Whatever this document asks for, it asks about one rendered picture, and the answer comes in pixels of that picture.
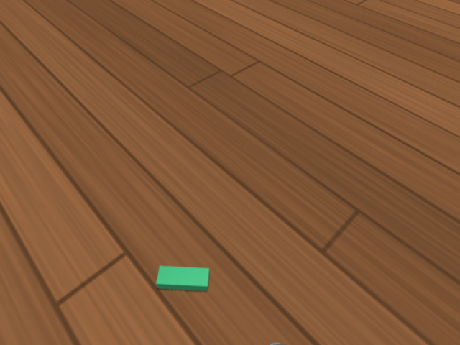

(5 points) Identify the carton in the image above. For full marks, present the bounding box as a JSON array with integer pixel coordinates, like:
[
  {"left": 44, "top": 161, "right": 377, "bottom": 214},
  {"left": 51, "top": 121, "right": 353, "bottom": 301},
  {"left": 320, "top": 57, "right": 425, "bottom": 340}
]
[{"left": 156, "top": 266, "right": 209, "bottom": 291}]

